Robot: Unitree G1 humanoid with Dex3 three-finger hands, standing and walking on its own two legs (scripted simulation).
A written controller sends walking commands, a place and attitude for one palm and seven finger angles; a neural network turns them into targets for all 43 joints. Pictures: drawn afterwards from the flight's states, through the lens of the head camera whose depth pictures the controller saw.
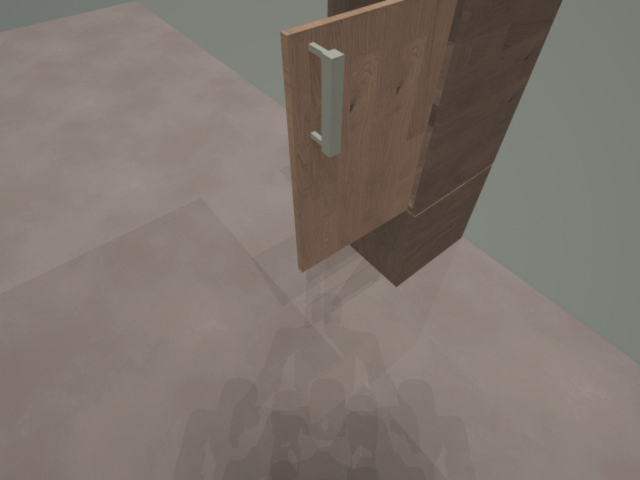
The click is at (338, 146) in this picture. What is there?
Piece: cupboard door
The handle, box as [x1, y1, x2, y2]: [308, 42, 344, 157]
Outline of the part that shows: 312,42 308,44 308,49 322,58 322,135 321,136 314,131 311,132 311,137 322,146 322,151 330,157 338,153 340,148 344,54 335,49 328,51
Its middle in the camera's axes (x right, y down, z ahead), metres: +0.00 -0.23 +0.64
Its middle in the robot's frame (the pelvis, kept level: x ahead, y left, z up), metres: +0.65 +0.03 +0.13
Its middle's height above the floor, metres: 0.91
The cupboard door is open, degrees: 88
